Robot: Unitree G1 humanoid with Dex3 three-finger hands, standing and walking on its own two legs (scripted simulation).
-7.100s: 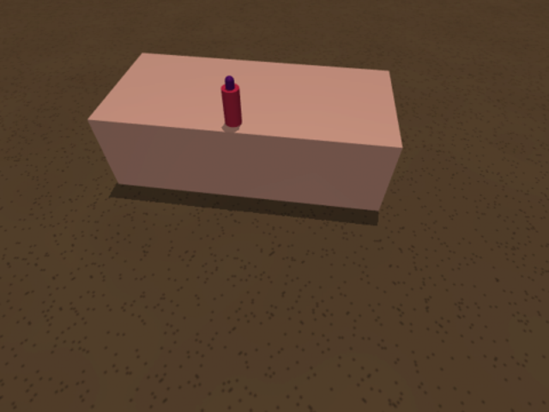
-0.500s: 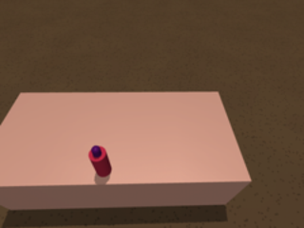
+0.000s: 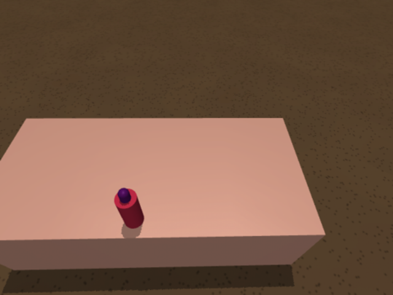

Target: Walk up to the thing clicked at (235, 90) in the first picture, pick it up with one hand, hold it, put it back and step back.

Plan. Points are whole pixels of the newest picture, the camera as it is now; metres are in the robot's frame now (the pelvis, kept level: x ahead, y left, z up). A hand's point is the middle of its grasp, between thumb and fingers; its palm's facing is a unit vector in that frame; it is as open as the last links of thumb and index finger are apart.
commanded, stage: stand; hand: left
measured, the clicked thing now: (128, 206) +0.44 +0.23 -0.29
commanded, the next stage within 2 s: go down in 0.48 s
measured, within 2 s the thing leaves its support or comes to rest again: neither
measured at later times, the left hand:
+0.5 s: hand out of the picture +0.07 +0.25 -0.16, palm faces -0.03 -0.94 -0.34, open 7.4 cm
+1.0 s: hand (75, 294) +0.16 +0.27 -0.14, palm faces +0.06 -0.93 -0.36, open 14.4 cm
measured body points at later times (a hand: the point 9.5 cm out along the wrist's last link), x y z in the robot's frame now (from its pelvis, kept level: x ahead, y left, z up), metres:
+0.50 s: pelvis +0.00 +0.00 +0.00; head +0.02 +0.00 +0.45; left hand +0.07 +0.30 -0.13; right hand +0.08 -0.30 -0.13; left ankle +0.03 +0.13 -0.75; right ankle -0.04 -0.15 -0.75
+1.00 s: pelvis +0.01 +0.00 -0.02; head +0.05 +0.00 +0.43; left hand +0.16 +0.32 -0.12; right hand +0.12 -0.26 -0.13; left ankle +0.03 +0.13 -0.75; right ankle -0.04 -0.15 -0.75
